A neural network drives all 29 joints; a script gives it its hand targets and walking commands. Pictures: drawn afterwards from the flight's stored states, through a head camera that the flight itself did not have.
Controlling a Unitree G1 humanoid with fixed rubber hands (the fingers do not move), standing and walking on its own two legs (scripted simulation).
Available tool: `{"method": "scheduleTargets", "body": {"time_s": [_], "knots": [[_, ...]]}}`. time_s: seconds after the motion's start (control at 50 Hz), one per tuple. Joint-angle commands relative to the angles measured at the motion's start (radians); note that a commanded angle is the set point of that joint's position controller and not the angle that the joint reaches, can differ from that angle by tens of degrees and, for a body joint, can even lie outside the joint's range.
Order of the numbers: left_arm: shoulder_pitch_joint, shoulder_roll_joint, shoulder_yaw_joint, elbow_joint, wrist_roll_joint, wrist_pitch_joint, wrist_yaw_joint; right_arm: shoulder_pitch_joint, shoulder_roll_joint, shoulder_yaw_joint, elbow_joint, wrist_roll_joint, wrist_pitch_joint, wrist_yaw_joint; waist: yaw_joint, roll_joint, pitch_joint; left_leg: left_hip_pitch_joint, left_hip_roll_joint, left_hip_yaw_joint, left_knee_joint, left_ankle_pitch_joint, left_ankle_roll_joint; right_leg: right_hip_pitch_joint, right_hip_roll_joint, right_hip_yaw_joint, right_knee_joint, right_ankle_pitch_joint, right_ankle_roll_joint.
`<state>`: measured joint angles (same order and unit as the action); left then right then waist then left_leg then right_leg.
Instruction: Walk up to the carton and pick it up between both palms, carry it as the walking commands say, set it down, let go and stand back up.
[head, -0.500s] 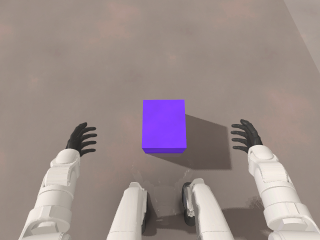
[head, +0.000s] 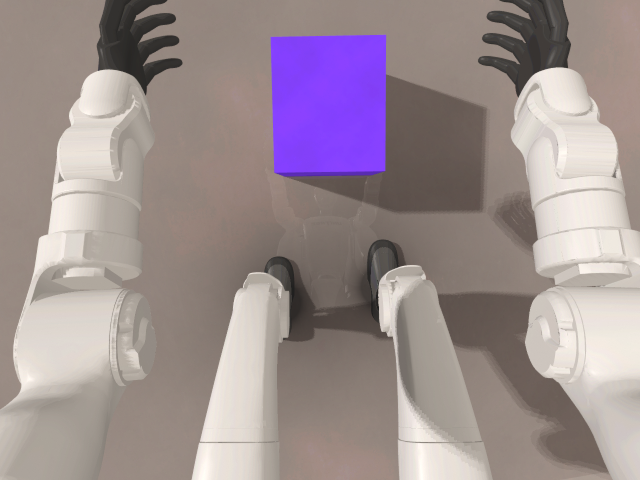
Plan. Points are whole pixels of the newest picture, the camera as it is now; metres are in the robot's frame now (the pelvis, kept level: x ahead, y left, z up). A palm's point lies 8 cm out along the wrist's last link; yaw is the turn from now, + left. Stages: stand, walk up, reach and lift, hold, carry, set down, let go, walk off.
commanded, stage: reach and lift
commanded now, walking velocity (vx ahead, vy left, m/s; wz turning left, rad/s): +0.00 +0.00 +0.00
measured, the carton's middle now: (328, 115) +0.54 +0.00 -0.56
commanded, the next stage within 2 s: none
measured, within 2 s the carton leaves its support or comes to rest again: neither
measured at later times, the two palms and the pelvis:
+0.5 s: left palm (151, 69) +0.53 +0.21 -0.20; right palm (489, 57) +0.53 -0.18 -0.20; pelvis +0.00 -0.01 -0.04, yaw +1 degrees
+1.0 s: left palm (207, 102) +0.53 +0.19 -0.36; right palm (450, 93) +0.53 -0.19 -0.36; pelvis -0.03 -0.01 -0.20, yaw +1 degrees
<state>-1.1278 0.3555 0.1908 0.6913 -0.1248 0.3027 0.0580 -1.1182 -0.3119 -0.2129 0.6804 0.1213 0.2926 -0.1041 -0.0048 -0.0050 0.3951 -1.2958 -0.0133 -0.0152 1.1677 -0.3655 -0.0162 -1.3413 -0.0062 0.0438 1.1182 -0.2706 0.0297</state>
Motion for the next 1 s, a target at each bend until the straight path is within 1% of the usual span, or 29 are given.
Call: {"method": "scheduleTargets", "body": {"time_s": [0.0,0.04,0.06,0.08,0.1,0.12,0.16,0.22,0.24,0.26,0.3,0.34,0.42,0.48,0.52,0.54,0.56,0.58,0.6,0.62,0.66,0.68,0.7,0.72,0.76,0.8,0.88,0.92,0.98], "knots": [[-0.439,0.249,0.064,-0.252,-0.023,-0.048,0.013,-0.407,-0.183,-0.023,-0.291,0.013,-0.036,-0.033,0.009,-0.007,-2.139,0.550,-0.072,0.056,-0.085,0.411,-0.020,0.957,0.077,-0.063,0.018,0.433,-0.002],[-0.488,0.277,0.061,-0.308,-0.049,-0.024,0.015,-0.467,-0.202,-0.007,-0.359,0.033,-0.007,-0.045,0.008,0.001,-2.293,0.629,-0.079,0.054,-0.069,0.457,-0.024,1.050,0.081,-0.059,0.036,0.489,-0.005],[-0.453,0.283,0.058,-0.362,-0.059,-0.025,0.020,-0.426,-0.224,-0.015,-0.412,0.031,-0.005,-0.049,-0.011,0.002,-2.375,0.663,-0.079,0.051,-0.049,0.564,-0.033,1.109,0.081,-0.053,0.058,0.634,-0.013],[-0.429,0.313,0.072,-0.432,-0.054,-0.025,0.025,-0.396,-0.245,-0.026,-0.470,0.032,-0.002,-0.053,0.002,0.017,-2.469,0.710,-0.084,0.040,-0.036,0.649,-0.033,1.134,0.082,-0.048,0.084,0.719,-0.011],[-0.454,0.333,0.075,-0.461,-0.053,-0.020,0.027,-0.421,-0.249,-0.020,-0.506,0.039,0.002,-0.058,0.006,0.028,-2.507,0.711,-0.087,0.035,-0.023,0.693,-0.029,1.120,0.082,-0.043,0.091,0.752,-0.012],[-0.459,0.331,0.084,-0.449,-0.038,-0.015,0.029,-0.427,-0.248,-0.022,-0.495,0.029,0.006,-0.063,0.013,0.032,-2.490,0.704,-0.087,0.027,-0.013,0.725,-0.026,1.071,0.083,-0.042,0.094,0.751,-0.012],[-0.438,0.311,0.094,-0.389,-0.029,-0.013,0.020,-0.422,-0.217,-0.012,-0.459,0.026,0.010,-0.062,0.018,0.011,-2.404,0.641,-0.086,0.029,-0.003,0.688,-0.025,1.013,0.081,-0.036,0.094,0.734,-0.011],[-0.397,0.286,0.089,-0.348,-0.024,-0.030,0.003,-0.385,-0.159,-0.002,-0.417,0.029,0.001,-0.051,0.023,-0.005,-2.338,0.549,-0.074,0.039,-0.011,0.628,-0.022,1.024,0.076,-0.024,0.093,0.720,-0.011],[-0.392,0.270,0.089,-0.337,-0.018,-0.039,-0.005,-0.389,-0.132,0.008,-0.405,0.030,-0.003,-0.048,0.040,-0.010,-2.298,0.484,-0.074,0.046,-0.016,0.589,-0.021,1.043,0.070,-0.017,0.097,0.719,-0.012],[-0.386,0.257,0.086,-0.315,-0.014,-0.050,-0.011,-0.380,-0.122,0.004,-0.379,0.019,-0.011,-0.047,0.035,-0.011,-2.270,0.442,-0.071,0.051,-0.024,0.555,-0.022,1.058,0.067,-0.015,0.098,0.705,-0.012],[-0.392,0.250,0.096,-0.264,0.001,-0.072,-0.023,-0.377,-0.104,0.001,-0.311,0.003,-0.025,-0.046,0.049,-0.015,-2.179,0.345,-0.069,0.065,-0.019,0.475,-0.023,1.033,0.062,-0.012,0.113,0.650,-0.007],[-0.427,0.240,0.095,-0.188,0.017,-0.095,-0.033,-0.391,-0.103,-0.020,-0.221,-0.016,-0.048,-0.049,0.049,0.007,-2.053,0.273,-0.068,0.072,0.008,0.397,-0.024,0.922,0.061,-0.012,0.132,0.552,-0.007],[-0.510,0.210,0.069,-0.065,0.028,-0.139,-0.045,-0.449,-0.084,-0.042,-0.103,-0.043,-0.100,-0.053,0.018,0.026,-1.896,0.212,-0.063,0.075,0.103,0.312,-0.023,0.662,0.071,-0.048,0.193,0.375,-0.002],[-0.594,0.232,0.055,-0.057,0.007,-0.153,-0.030,-0.527,-0.114,-0.045,-0.103,-0.048,-0.122,-0.065,-0.004,0.015,-1.954,0.175,-0.066,0.081,0.197,0.283,-0.028,0.585,0.079,-0.062,0.272,0.332,-0.004],[-0.647,0.265,0.036,-0.077,-0.019,-0.143,-0.011,-0.582,-0.157,-0.037,-0.120,-0.032,-0.116,-0.078,-0.008,0.024,-2.072,0.207,-0.070,0.087,0.249,0.270,-0.030,0.582,0.083,-0.076,0.328,0.301,-0.004],[-0.673,0.276,0.024,-0.114,-0.037,-0.129,0.000,-0.609,-0.171,-0.022,-0.156,-0.014,-0.103,-0.086,-0.005,0.030,-2.168,0.255,-0.074,0.093,0.272,0.274,-0.032,0.612,0.086,-0.080,0.345,0.294,-0.008],[-0.678,0.304,0.021,-0.108,-0.047,-0.114,0.011,-0.634,-0.196,-0.014,-0.169,-0.002,-0.090,-0.095,-0.009,0.020,-2.210,0.256,-0.070,0.096,0.307,0.277,-0.033,0.616,0.088,-0.085,0.378,0.300,-0.008],[-0.699,0.318,0.012,-0.174,-0.064,-0.102,0.021,-0.659,-0.217,-0.012,-0.232,0.010,-0.077,-0.105,-0.012,0.020,-2.309,0.294,-0.076,0.099,0.326,0.302,-0.034,0.646,0.094,-0.090,0.401,0.317,-0.007],[-0.706,0.342,0.006,-0.195,-0.075,-0.084,0.033,-0.676,-0.243,-0.001,-0.270,0.030,-0.062,-0.112,-0.010,0.022,-2.374,0.310,-0.075,0.099,0.345,0.309,-0.035,0.667,0.095,-0.097,0.428,0.320,-0.008],[-0.686,0.338,-0.002,-0.191,-0.081,-0.069,0.043,-0.658,-0.247,0.005,-0.255,0.040,-0.046,-0.115,-0.008,0.026,-2.380,0.317,-0.072,0.097,0.357,0.311,-0.035,0.650,0.096,-0.105,0.447,0.298,-0.010],[-0.676,0.336,-0.008,-0.174,-0.083,-0.035,0.059,-0.644,-0.265,0.007,-0.236,0.055,-0.015,-0.116,-0.007,0.048,-2.320,0.333,-0.065,0.090,0.379,0.282,-0.037,0.534,0.097,-0.122,0.467,0.212,-0.014],[-0.681,0.329,-0.017,-0.199,-0.084,-0.024,0.063,-0.643,-0.265,0.009,-0.246,0.063,-0.007,-0.114,-0.011,0.054,-2.295,0.345,-0.061,0.084,0.384,0.269,-0.035,0.483,0.098,-0.129,0.474,0.184,-0.016],[-0.684,0.327,-0.017,-0.178,-0.082,-0.016,0.066,-0.646,-0.267,0.013,-0.225,0.072,0.000,-0.110,-0.003,0.063,-2.240,0.319,-0.058,0.089,0.397,0.235,-0.037,0.427,0.092,-0.128,0.483,0.143,-0.022],[-0.691,0.325,-0.022,-0.191,-0.086,-0.014,0.067,-0.651,-0.257,0.024,-0.231,0.079,0.003,-0.106,-0.006,0.044,-2.223,0.295,-0.055,0.091,0.409,0.218,-0.034,0.411,0.092,-0.130,0.493,0.136,-0.024],[-0.710,0.309,-0.036,-0.175,-0.094,-0.016,0.068,-0.664,-0.251,0.031,-0.200,0.091,-0.001,-0.098,-0.003,0.048,-2.146,0.234,-0.048,0.090,0.429,0.181,-0.033,0.338,0.079,-0.131,0.521,0.103,-0.025],[-0.735,0.317,-0.037,-0.163,-0.095,-0.028,0.069,-0.688,-0.251,0.035,-0.183,0.100,-0.015,-0.094,-0.001,0.031,-2.105,0.178,-0.041,0.088,0.465,0.156,-0.028,0.287,0.070,-0.133,0.561,0.088,-0.020],[-0.754,0.326,-0.034,-0.159,-0.096,-0.059,0.067,-0.709,-0.239,0.053,-0.161,0.114,-0.039,-0.095,0.016,0.013,-2.107,0.083,-0.040,0.104,0.543,0.156,-0.025,0.308,0.061,-0.118,0.628,0.136,-0.016],[-0.760,0.329,-0.036,-0.134,-0.099,-0.075,0.067,-0.721,-0.235,0.061,-0.137,0.119,-0.054,-0.098,0.025,0.008,-2.084,0.028,-0.037,0.110,0.574,0.136,-0.023,0.295,0.057,-0.116,0.661,0.140,-0.011],[-0.761,0.317,-0.043,-0.091,-0.102,-0.095,0.065,-0.717,-0.234,0.065,-0.086,0.122,-0.074,-0.099,0.025,0.016,-2.029,-0.028,-0.034,0.112,0.616,0.121,-0.024,0.264,0.057,-0.112,0.703,0.135,-0.011]]}}
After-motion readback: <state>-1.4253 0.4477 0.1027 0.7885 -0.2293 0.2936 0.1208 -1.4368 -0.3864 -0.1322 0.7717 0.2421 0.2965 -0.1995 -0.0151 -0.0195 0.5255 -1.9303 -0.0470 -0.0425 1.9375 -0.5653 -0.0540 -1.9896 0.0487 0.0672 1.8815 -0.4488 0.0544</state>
